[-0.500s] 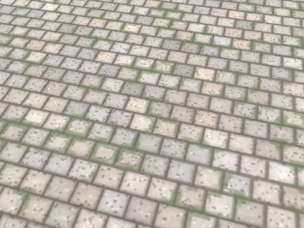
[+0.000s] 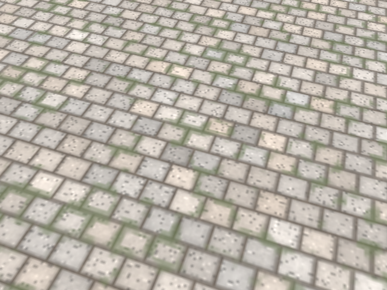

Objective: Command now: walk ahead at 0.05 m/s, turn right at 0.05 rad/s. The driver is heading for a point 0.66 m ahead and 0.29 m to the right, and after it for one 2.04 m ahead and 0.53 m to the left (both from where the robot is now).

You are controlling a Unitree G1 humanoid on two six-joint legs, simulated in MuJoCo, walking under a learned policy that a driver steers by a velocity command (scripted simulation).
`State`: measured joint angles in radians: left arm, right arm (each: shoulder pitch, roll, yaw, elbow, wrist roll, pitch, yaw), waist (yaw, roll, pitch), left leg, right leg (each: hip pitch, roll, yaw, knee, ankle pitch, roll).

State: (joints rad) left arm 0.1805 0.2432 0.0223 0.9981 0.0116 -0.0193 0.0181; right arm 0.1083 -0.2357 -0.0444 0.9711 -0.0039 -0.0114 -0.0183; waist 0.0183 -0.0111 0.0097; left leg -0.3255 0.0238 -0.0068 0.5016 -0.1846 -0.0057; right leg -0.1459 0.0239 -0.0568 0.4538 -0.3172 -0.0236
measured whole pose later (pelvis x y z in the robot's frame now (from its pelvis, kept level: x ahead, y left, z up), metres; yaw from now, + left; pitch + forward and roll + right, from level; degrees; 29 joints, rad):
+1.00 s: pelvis +0.03 -0.04 +0.01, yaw -29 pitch +2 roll +0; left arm 0.21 0.30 0.07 0.78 -0.02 -0.02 0.02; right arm 0.22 -0.29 -0.08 0.94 0.00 -0.09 -0.01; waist -0.02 -0.04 -0.02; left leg -0.16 -0.02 -0.04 0.39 -0.27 0.02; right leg -0.45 0.09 0.13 0.93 -0.42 -0.04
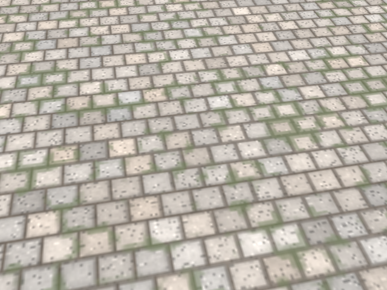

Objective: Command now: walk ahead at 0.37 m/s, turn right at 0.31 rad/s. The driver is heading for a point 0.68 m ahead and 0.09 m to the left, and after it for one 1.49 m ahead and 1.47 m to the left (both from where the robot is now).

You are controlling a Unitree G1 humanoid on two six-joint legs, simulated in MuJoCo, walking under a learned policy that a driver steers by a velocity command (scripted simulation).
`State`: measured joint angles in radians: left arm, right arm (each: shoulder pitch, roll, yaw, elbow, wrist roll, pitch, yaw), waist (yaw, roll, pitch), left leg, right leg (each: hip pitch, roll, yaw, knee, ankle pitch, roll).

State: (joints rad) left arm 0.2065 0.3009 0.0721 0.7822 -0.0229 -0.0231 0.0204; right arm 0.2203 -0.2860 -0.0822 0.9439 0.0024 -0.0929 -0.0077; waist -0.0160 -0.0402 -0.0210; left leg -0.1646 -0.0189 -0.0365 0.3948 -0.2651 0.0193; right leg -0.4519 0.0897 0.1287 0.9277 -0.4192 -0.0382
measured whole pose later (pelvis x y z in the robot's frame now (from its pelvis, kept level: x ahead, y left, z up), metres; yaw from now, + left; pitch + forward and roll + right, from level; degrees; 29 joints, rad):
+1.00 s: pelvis +0.52 -0.03 -0.01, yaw +10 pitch +2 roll +0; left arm 0.20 0.29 0.04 0.75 0.00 -0.11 0.01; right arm 0.23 -0.30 -0.06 0.75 0.00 -0.06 0.03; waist -0.01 -0.02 0.07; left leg -0.33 -0.11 -0.02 0.44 -0.14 0.10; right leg -0.49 -0.05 0.05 1.17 -0.40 0.01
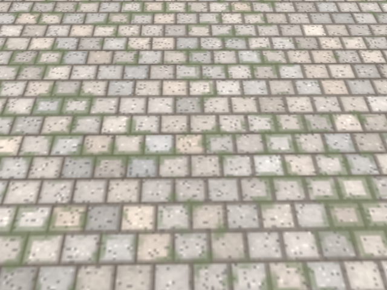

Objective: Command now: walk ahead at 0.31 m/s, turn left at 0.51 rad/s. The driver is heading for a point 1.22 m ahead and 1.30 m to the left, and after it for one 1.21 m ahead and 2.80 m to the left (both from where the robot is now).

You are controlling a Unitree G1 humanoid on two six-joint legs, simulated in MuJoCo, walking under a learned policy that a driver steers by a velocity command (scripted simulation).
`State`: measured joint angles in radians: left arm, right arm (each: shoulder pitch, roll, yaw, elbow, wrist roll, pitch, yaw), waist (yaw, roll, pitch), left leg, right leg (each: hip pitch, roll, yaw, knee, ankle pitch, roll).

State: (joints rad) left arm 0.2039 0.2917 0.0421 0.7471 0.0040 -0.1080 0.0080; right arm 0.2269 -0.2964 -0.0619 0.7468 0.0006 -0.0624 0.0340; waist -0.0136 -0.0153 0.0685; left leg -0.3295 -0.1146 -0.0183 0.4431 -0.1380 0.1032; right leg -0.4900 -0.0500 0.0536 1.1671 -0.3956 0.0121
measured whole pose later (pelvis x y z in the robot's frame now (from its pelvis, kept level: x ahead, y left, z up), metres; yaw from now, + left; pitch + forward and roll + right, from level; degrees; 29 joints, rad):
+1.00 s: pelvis +0.16 +0.00 +0.01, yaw +35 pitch +2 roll -3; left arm 0.10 0.32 0.09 0.72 0.00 0.01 0.03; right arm 0.22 -0.30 -0.06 0.60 0.01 0.03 -0.03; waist -0.01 -0.02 0.03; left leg -0.29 -0.05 -0.13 0.47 -0.21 0.05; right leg -0.50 0.02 0.06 0.91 -0.33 0.08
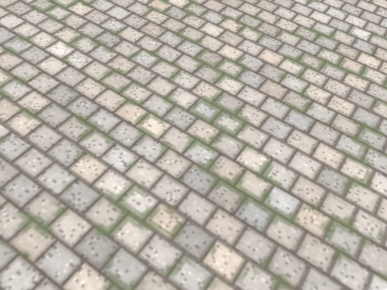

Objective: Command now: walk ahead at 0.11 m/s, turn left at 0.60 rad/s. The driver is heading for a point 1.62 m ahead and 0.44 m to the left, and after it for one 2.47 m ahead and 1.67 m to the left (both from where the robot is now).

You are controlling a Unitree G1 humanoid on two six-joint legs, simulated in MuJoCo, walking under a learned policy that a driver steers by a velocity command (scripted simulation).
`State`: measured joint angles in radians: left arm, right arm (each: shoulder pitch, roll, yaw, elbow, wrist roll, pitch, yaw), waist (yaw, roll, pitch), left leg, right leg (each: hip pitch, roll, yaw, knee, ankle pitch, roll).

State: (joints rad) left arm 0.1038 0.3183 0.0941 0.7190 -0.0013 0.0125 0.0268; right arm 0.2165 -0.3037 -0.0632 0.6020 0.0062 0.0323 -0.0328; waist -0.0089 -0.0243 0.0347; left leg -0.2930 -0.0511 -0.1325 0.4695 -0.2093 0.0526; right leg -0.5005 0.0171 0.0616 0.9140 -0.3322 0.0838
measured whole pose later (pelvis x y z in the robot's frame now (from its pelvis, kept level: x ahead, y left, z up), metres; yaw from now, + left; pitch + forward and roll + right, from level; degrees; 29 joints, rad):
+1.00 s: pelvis +0.37 +0.17 +0.00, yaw +26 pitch +1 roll +1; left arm 0.11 0.30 0.04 0.72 -0.01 -0.08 -0.02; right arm 0.34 -0.27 -0.04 0.75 0.01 -0.07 0.01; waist -0.06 -0.05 0.03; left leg -0.01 -0.10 -0.02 0.24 -0.25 0.08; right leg -0.69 -0.12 0.03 0.66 0.13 0.03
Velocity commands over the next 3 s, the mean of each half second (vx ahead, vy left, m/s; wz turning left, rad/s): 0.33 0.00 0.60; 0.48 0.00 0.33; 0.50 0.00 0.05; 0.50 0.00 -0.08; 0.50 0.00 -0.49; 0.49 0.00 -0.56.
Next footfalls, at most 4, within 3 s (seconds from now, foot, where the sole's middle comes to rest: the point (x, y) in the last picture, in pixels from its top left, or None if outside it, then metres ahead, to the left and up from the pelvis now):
0.16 right None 0.07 -0.14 -0.78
0.62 left None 0.30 0.22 -0.78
1.16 right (137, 221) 0.70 0.18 -0.78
1.68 left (50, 184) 0.84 0.52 -0.78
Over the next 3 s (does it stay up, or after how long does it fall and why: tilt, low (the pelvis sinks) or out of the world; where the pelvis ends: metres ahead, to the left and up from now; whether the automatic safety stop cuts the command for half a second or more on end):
stays up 1.44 0.56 0.00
